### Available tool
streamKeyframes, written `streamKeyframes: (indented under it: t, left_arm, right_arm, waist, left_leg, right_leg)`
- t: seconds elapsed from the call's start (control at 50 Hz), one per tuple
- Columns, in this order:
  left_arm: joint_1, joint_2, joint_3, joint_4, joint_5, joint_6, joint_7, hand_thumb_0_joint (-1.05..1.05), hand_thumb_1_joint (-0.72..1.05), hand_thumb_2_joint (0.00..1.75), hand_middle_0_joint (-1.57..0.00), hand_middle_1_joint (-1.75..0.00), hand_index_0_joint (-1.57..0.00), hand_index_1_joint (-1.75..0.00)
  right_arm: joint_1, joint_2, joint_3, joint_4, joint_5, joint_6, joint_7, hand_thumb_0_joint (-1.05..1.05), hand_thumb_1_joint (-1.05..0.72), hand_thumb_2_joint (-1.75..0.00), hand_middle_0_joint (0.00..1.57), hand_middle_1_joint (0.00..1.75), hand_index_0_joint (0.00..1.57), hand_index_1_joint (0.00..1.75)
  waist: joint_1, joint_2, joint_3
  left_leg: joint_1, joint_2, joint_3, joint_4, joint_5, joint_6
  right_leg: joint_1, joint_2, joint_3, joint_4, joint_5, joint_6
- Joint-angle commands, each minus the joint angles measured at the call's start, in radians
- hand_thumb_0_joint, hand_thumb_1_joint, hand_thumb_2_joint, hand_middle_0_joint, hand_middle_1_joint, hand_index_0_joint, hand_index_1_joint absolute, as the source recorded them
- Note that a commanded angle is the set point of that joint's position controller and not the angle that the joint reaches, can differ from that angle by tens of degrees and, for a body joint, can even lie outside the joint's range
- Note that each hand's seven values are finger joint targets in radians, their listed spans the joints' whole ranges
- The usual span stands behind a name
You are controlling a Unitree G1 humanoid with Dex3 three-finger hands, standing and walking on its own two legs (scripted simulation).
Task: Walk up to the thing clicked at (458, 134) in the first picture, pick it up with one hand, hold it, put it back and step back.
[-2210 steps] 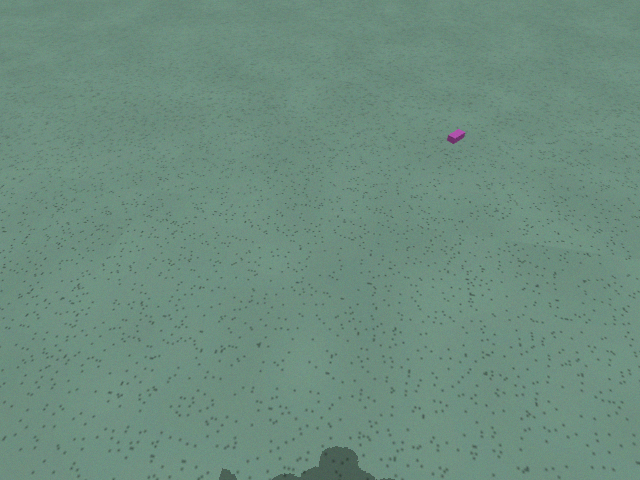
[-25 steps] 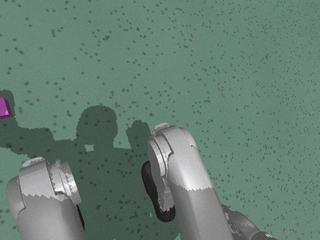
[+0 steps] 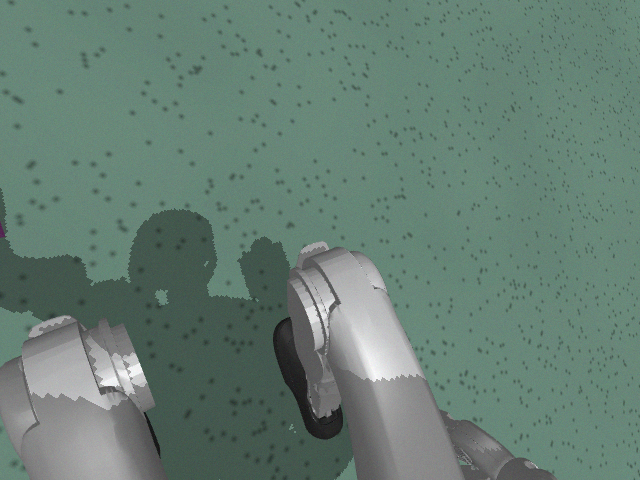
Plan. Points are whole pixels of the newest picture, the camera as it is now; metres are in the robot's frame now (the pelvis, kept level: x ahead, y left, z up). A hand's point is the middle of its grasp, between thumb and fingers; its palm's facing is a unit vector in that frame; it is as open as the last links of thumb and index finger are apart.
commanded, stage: open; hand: left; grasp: from above
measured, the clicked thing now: out of the picture +0.44 +0.31 -0.28
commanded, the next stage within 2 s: withdraw in 1.02 s
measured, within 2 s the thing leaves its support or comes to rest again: neither
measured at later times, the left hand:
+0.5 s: hand out of the picture +0.42 +0.31 -0.24, palm faces -0.45 -0.12 -0.89, open 9.6 cm
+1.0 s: hand out of the picture +0.43 +0.31 -0.25, palm faces -0.44 -0.12 -0.89, open 12.6 cm
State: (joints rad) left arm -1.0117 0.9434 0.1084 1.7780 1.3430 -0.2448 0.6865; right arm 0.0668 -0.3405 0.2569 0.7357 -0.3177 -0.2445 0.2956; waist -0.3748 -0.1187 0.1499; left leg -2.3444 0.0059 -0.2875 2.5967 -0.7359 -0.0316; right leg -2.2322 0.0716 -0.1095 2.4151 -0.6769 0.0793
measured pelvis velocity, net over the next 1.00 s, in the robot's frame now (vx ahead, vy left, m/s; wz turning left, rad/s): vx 0.00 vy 0.00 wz -0.01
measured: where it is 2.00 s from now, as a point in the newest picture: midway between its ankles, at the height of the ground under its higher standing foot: (237, 440)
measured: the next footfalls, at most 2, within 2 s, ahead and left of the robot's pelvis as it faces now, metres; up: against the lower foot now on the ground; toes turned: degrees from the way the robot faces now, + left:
none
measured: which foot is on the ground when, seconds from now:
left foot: down 0.00-1.00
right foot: down 0.00-1.00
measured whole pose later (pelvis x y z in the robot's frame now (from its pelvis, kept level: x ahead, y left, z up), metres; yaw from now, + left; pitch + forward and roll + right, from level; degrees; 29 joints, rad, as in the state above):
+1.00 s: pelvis +0.00 +0.00 +0.01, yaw -1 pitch +26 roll -15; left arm -1.02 0.98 0.09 1.76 1.31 -0.24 0.67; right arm 0.06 -0.35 0.29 0.70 -0.31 -0.26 0.30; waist -0.38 -0.14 0.19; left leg -2.33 0.01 -0.30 2.58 -0.74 -0.03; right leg -2.21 0.07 -0.12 2.39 -0.67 0.08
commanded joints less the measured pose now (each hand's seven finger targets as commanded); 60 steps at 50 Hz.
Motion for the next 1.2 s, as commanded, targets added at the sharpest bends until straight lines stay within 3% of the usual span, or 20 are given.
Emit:
streamKeyframes:
  t: [0.0, 0.02, 0.08, 0.14, 0.2, 0.26, 0.38, 0.52, 0.72, 0.74, 0.88, 0.96, 1.02, 1.1, 1.18]
  left_arm:
    - [-0.252, 0.194, -0.008, -0.089, -0.021, 0.002, 0.042, 0.00, 0.92, 0.20, -1.29, -0.09, -1.29, -0.09]
    - [-0.229, 0.215, 0.016, -0.066, -0.020, 0.005, 0.044, 0.00, 0.93, 0.21, -1.29, -0.10, -1.29, -0.10]
    - [-0.245, 0.227, 0.010, -0.063, -0.028, 0.002, 0.042, 0.00, 0.90, 0.23, -1.28, -0.10, -1.27, -0.11]
    - [-0.246, 0.207, -0.006, -0.072, -0.038, 0.002, 0.034, 0.00, 0.66, 0.22, -1.04, -0.14, -1.03, -0.14]
    - [-0.248, 0.232, 0.006, -0.073, -0.029, 0.000, 0.034, 0.00, 0.42, 0.28, -0.84, -0.21, -0.84, -0.21]
    - [-0.241, 0.224, -0.005, -0.085, -0.036, -0.003, 0.037, 0.00, 0.22, 0.37, -0.75, -0.29, -0.74, -0.30]
    - [-0.246, 0.216, -0.015, -0.098, -0.038, -0.005, 0.039, 0.00, 0.05, 0.52, -0.62, -0.40, -0.61, -0.42]
    - [-0.254, 0.228, -0.014, -0.090, -0.047, -0.003, 0.045, 0.00, -0.06, 0.61, -0.51, -0.52, -0.49, -0.54]
    - [-0.251, 0.244, -0.008, -0.103, -0.049, 0.001, 0.020, 0.00, -0.20, 0.73, -0.39, -0.64, -0.37, -0.66]
    - [-0.254, 0.239, -0.014, -0.117, -0.047, 0.000, 0.021, 0.00, -0.20, 0.73, -0.37, -0.65, -0.36, -0.67]
    - [-0.246, 0.246, -0.002, -0.126, -0.043, -0.001, 0.026, 0.00, -0.29, 0.79, -0.29, -0.74, -0.28, -0.75]
    - [-0.252, 0.219, -0.020, -0.122, -0.061, 0.001, 0.023, 0.00, -0.31, 0.82, -0.26, -0.78, -0.25, -0.79]
    - [-0.248, 0.237, -0.011, -0.110, -0.059, -0.002, 0.017, 0.00, -0.32, 0.83, -0.25, -0.79, -0.24, -0.80]
    - [-0.257, 0.235, -0.017, -0.121, -0.056, -0.010, 0.006, 0.00, -0.34, 0.84, -0.21, -0.83, -0.21, -0.83]
    - [-0.252, 0.278, 0.021, -0.146, -0.054, -0.007, 0.024, 0.00, -0.30, 0.82, -0.24, -0.81, -0.25, -0.81]
  right_arm:
    - [0.150, -0.340, -0.096, -0.010, 0.010, -0.018, -0.008, 0.00, -0.91, -0.90, 0.20, 0.30, 0.20, 0.30]
    - [0.164, -0.331, -0.084, 0.000, 0.005, -0.017, -0.006, 0.00, -0.91, -0.90, 0.20, 0.30, 0.20, 0.30]
    - [0.160, -0.346, -0.092, -0.006, 0.014, -0.019, -0.009, 0.00, -0.91, -0.91, 0.20, 0.30, 0.20, 0.30]
    - [0.146, -0.335, -0.080, -0.004, 0.010, -0.022, -0.006, 0.00, -0.90, -0.90, 0.20, 0.30, 0.20, 0.30]
    - [0.164, -0.346, -0.084, -0.013, 0.017, -0.018, -0.010, 0.00, -0.90, -0.90, 0.20, 0.30, 0.20, 0.30]
    - [0.144, -0.337, -0.079, -0.014, 0.018, -0.016, -0.014, 0.00, -0.90, -0.90, 0.20, 0.30, 0.20, 0.30]
    - [0.153, -0.337, -0.074, -0.018, 0.017, -0.016, -0.014, 0.00, -0.90, -0.90, 0.20, 0.30, 0.20, 0.30]
    - [0.158, -0.351, -0.081, -0.023, 0.017, -0.014, -0.022, 0.00, -0.90, -0.90, 0.20, 0.30, 0.20, 0.30]
    - [0.147, -0.348, -0.066, -0.033, 0.021, -0.020, -0.019, 0.00, -0.89, -0.90, 0.20, 0.30, 0.20, 0.30]
    - [0.153, -0.359, -0.080, -0.022, 0.017, -0.017, -0.019, 0.00, -0.89, -0.90, 0.20, 0.30, 0.20, 0.30]
    - [0.173, -0.357, -0.073, -0.026, 0.015, -0.019, -0.009, 0.00, -0.89, -0.90, 0.20, 0.30, 0.20, 0.30]
    - [0.157, -0.354, -0.074, -0.029, 0.018, -0.024, -0.014, 0.00, -0.89, -0.90, 0.20, 0.30, 0.20, 0.30]
    - [0.168, -0.362, -0.076, -0.027, 0.017, -0.019, -0.018, 0.00, -0.89, -0.90, 0.20, 0.30, 0.20, 0.30]
    - [0.173, -0.358, -0.070, -0.034, 0.018, -0.025, -0.014, 0.00, -0.89, -0.90, 0.20, 0.30, 0.20, 0.30]
    - [0.172, -0.355, -0.076, -0.030, 0.020, -0.018, -0.018, 0.00, -0.90, -0.90, 0.20, 0.30, 0.20, 0.30]
  waist:
    - [-0.047, 0.478, -0.598]
    - [-0.052, 0.472, -0.599]
    - [-0.055, 0.480, -0.595]
    - [-0.057, 0.465, -0.583]
    - [-0.059, 0.468, -0.600]
    - [-0.054, 0.468, -0.604]
    - [-0.063, 0.473, -0.615]
    - [-0.067, 0.482, -0.594]
    - [-0.061, 0.500, -0.569]
    - [-0.061, 0.515, -0.588]
    - [-0.060, 0.527, -0.617]
    - [-0.069, 0.498, -0.599]
    - [-0.071, 0.502, -0.578]
    - [-0.073, 0.523, -0.593]
    - [-0.055, 0.525, -0.623]
  left_leg:
    - [0.465, 0.024, 0.137, -0.273, 0.204, 0.032]
    - [0.474, 0.027, 0.133, -0.274, 0.213, 0.033]
    - [0.468, 0.028, 0.134, -0.281, 0.204, 0.033]
    - [0.453, 0.027, 0.127, -0.281, 0.192, 0.032]
    - [0.464, 0.028, 0.129, -0.282, 0.212, 0.035]
    - [0.470, 0.030, 0.129, -0.288, 0.206, 0.031]
    - [0.481, 0.032, 0.134, -0.268, 0.235, 0.034]
    - [0.466, 0.032, 0.133, -0.294, 0.186, 0.032]
    - [0.489, 0.032, 0.115, -0.297, 0.205, 0.024]
    - [0.502, 0.034, 0.111, -0.312, 0.211, 0.019]
    - [0.517, 0.034, 0.119, -0.290, 0.269, 0.022]
    - [0.494, 0.034, 0.123, -0.287, 0.243, 0.025]
    - [0.489, 0.034, 0.113, -0.311, 0.204, 0.023]
    - [0.510, 0.032, 0.118, -0.295, 0.236, 0.024]
    - [0.517, 0.036, 0.124, -0.302, 0.228, 0.023]
  right_leg:
    - [0.311, 0.018, -0.168, -0.196, 0.252, -0.084]
    - [0.317, 0.022, -0.175, -0.195, 0.258, -0.084]
    - [0.328, 0.026, -0.168, -0.208, 0.258, -0.085]
    - [0.320, 0.019, -0.172, -0.202, 0.242, -0.084]
    - [0.334, 0.025, -0.170, -0.206, 0.262, -0.084]
    - [0.346, 0.026, -0.167, -0.214, 0.259, -0.086]
    - [0.355, 0.027, -0.168, -0.208, 0.293, -0.082]
    - [0.355, 0.025, -0.165, -0.230, 0.245, -0.088]
    - [0.322, 0.014, -0.179, -0.204, 0.258, -0.085]
    - [0.330, 0.019, -0.176, -0.210, 0.254, -0.089]
    - [0.362, 0.022, -0.177, -0.203, 0.314, -0.086]
    - [0.360, 0.021, -0.176, -0.221, 0.293, -0.084]
    - [0.339, 0.018, -0.180, -0.222, 0.254, -0.087]
    - [0.351, 0.015, -0.179, -0.209, 0.282, -0.086]
    - [0.376, 0.022, -0.169, -0.227, 0.283, -0.085]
